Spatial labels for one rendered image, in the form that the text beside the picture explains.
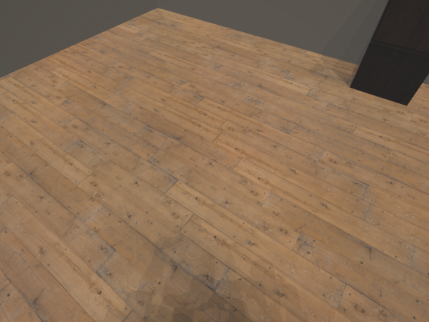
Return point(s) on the cupboard door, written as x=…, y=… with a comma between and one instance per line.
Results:
x=406, y=24

